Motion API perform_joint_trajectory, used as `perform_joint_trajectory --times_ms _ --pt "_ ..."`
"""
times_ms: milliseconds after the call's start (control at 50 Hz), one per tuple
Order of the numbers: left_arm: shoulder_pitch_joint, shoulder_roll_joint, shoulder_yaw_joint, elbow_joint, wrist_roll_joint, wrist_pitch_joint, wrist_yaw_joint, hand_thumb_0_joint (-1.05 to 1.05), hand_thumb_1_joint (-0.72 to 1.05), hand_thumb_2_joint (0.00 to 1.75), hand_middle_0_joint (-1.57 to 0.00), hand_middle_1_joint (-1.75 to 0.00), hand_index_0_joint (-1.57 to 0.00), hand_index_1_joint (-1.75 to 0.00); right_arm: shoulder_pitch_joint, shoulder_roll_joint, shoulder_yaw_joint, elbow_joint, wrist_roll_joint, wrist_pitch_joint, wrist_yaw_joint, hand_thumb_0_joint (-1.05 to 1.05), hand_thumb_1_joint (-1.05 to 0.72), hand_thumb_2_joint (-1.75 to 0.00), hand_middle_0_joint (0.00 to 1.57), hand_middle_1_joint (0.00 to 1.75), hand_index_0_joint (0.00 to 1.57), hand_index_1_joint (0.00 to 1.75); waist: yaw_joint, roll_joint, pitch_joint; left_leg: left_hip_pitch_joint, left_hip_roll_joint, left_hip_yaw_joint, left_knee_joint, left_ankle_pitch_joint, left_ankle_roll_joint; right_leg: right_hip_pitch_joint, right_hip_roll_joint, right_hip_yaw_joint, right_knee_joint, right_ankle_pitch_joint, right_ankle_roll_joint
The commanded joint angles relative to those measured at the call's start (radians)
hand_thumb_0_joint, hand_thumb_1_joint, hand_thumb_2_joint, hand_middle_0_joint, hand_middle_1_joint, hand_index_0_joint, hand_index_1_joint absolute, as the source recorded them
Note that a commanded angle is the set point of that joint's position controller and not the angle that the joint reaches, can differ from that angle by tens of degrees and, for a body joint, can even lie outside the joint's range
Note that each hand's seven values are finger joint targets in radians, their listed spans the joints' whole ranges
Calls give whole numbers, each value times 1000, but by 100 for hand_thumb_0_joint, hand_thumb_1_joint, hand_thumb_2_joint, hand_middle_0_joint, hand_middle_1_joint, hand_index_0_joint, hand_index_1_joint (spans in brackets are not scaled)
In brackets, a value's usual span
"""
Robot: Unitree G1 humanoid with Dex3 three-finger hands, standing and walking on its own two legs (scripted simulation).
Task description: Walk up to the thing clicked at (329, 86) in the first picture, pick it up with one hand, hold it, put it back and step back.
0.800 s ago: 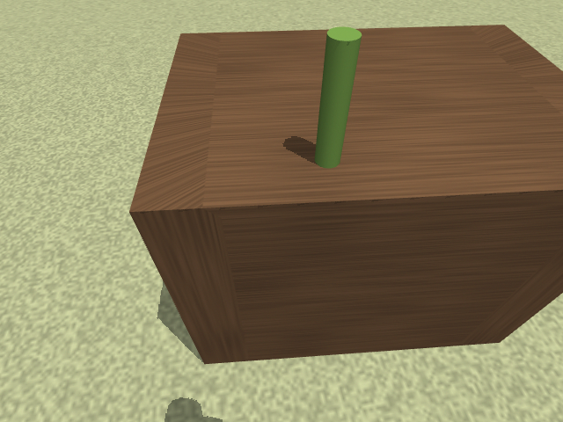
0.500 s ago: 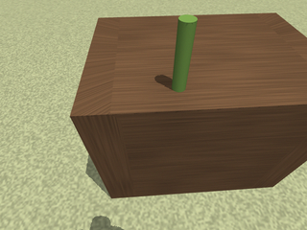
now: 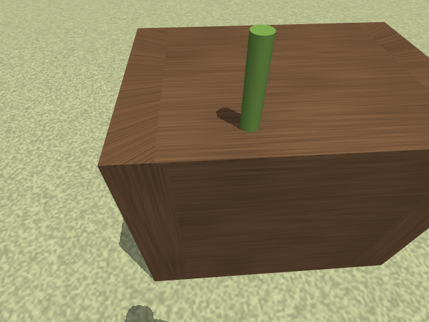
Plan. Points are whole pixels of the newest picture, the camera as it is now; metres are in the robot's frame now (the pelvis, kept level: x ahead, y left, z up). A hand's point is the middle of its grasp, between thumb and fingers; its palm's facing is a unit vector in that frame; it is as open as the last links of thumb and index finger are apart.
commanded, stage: stand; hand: right
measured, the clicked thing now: (255, 85) +0.58 -0.06 +0.14
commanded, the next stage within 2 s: walk up in 0.32 s
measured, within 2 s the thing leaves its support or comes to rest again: neither
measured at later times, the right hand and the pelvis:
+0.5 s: hand out of the picture +0.08 -0.25 -0.16, palm faces -0.10 +0.93 -0.35, open 7.4 cm; pelvis +0.02 +0.03 -0.01, yaw +3 degrees
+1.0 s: hand (281, 320) +0.18 -0.12 -0.16, palm faces -0.11 +0.90 -0.41, open 7.4 cm; pelvis +0.11 +0.13 -0.02, yaw +5 degrees
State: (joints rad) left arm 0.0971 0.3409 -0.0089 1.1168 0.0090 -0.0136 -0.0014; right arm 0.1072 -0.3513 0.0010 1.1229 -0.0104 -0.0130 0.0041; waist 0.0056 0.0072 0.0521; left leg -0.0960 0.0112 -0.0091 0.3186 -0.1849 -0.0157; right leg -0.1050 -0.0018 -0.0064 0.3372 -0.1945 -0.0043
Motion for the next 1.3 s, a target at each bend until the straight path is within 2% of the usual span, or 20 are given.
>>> perform_joint_trajectory --times_ms 0,280,300,360,420,540,620,640,660,680,700,720,800,960,1060,1120,1140,1160,1180,1280 --pt "-24 215 44 -58 -1 -17 11 0 90 90 -20 -30 -20 -30 -38 -208 -41 -61 3 -18 -15 0 -90 -90 20 30 20 30 -1 -15 -68 13 118 -82 -43 156 34 5 -121 88 -58 153 -22" --pt "-25 220 46 -58 -3 -19 11 0 90 90 -20 -30 -20 -30 -30 -200 -37 -58 2 -18 -13 0 -90 -90 20 30 20 30 -3 -15 -68 7 117 -83 -48 136 32 9 -126 97 -65 138 -25" --pt "111 333 115 -70 2 -41 19 0 90 90 -20 -30 -20 -30 -2 -280 -93 -119 -27 6 18 0 -90 -90 20 30 20 30 38 59 -120 -105 32 -44 117 -143 73 145 -118 114 -29 -190 -70" --pt "190 411 168 -94 34 -56 41 0 90 90 -20 -30 -20 -30 -35 -240 -100 -192 -58 38 43 0 -90 -90 20 30 20 30 88 -67 16 -520 31 -111 579 -325 40 155 -425 464 -200 -488 -233" --pt "79 340 157 -169 28 -69 42 0 90 90 -20 -30 -20 -30 48 -239 -122 -206 -47 41 67 0 -90 -90 20 30 20 30 12 -64 73 -512 93 -159 640 -238 20 57 -378 320 -187 -316 -230" --pt "59 356 162 -237 33 -79 24 0 90 90 -20 -30 -20 -30 81 -223 -140 -270 -42 35 98 0 -90 -90 20 30 20 30 -8 -190 88 -309 118 -44 427 -160 -12 -103 -280 63 -103 -133 -187" --pt "21 314 140 -267 37 -51 10 0 90 90 -20 -30 -20 -30 255 -242 -165 -199 -18 18 71 0 -90 -90 20 30 20 30 -95 -105 1 32 22 76 271 -2 0 -286 -200 -49 204 -141 -111" --pt "83 253 120 -264 39 -39 5 0 90 90 -20 -30 -20 -30 342 -269 -177 -167 -19 12 56 0 -90 -90 20 30 20 30 -116 51 -47 140 9 52 267 -47 18 -344 -148 -91 436 -166 -86" --pt "131 175 98 -269 32 -30 1 0 90 90 -20 -30 -20 -30 423 -329 -187 -166 -29 5 39 0 -90 -90 20 30 20 30 -153 276 -39 103 119 -163 101 -262 73 -407 -47 -94 706 -360 -61" --pt "191 163 94 -281 12 -20 5 0 90 90 -20 -30 -20 -30 364 -412 -183 -213 -32 -12 33 0 -90 -90 20 30 20 30 -94 372 -41 30 315 -639 -85 -382 157 -505 72 48 829 -454 -44" --pt "185 275 116 -256 8 -13 15 0 90 90 -20 -30 -20 -30 257 -464 -193 -252 -3 -17 33 0 -90 -90 20 30 20 30 -67 229 -44 -80 393 -762 -138 -465 254 -431 6 121 858 -425 -63" --pt "165 306 113 -252 6 -13 20 0 90 90 -20 -30 -20 -30 208 -443 -189 -273 0 -16 26 0 -90 -90 20 30 20 30 -44 176 4 -119 393 -731 -132 -424 283 -445 -24 137 899 -384 -61" --pt "255 266 113 -199 -9 7 13 0 90 90 -20 -30 -20 -30 207 -303 -137 -286 0 -56 -9 0 -90 -90 20 30 20 30 16 81 -34 -89 269 -298 71 199 196 -364 -71 146 773 -240 -45" --pt "114 234 119 -290 10 48 -1 0 90 90 -20 -30 -20 -30 241 -315 -132 -315 3 -61 -58 0 -90 -90 20 30 20 30 -17 112 -46 -78 301 -181 194 739 244 -319 -47 68 596 -201 -17" --pt "103 225 126 -316 11 54 -12 0 90 90 -20 -30 -20 -30 189 -325 -134 -355 4 -33 -64 0 -90 -90 20 30 20 30 -19 133 -102 -125 271 -172 271 537 222 -241 -28 10 484 -226 -34" --pt "163 239 139 -295 16 34 -11 0 90 90 -20 -30 -20 -30 138 -288 -114 -366 16 -16 -56 0 -90 -90 20 30 20 30 35 74 -117 -224 177 -105 423 304 127 -70 -41 43 197 54 -76" --pt "161 310 157 -307 23 18 -8 0 90 90 -20 -30 -20 -30 159 -236 -96 -372 25 -15 -53 0 -90 -90 20 30 20 30 31 -105 -148 -297 69 -27 604 140 67 -18 -193 264 152 244 -131" --pt "109 317 152 -328 17 10 -6 0 90 90 -20 -30 -20 -30 151 -195 -80 -371 22 -9 -59 0 -90 -90 20 30 20 30 18 -195 -105 -432 -46 24 695 -385 35 10 -326 420 114 424 -232" --pt "89 334 150 -341 18 6 -3 0 90 90 -20 -30 -20 -30 133 -228 -90 -360 16 -5 -73 0 -90 -90 20 30 20 30 35 -198 -116 -389 -15 -48 739 -518 34 -52 -393 452 142 530 -330" --pt "28 279 127 -345 23 6 15 0 90 90 -20 -30 -20 -30 149 -228 -88 -310 31 -15 -52 0 -90 -90 20 30 20 30 3 -189 -83 -328 -39 -44 681 -346 25 -96 -236 214 210 522 -231"
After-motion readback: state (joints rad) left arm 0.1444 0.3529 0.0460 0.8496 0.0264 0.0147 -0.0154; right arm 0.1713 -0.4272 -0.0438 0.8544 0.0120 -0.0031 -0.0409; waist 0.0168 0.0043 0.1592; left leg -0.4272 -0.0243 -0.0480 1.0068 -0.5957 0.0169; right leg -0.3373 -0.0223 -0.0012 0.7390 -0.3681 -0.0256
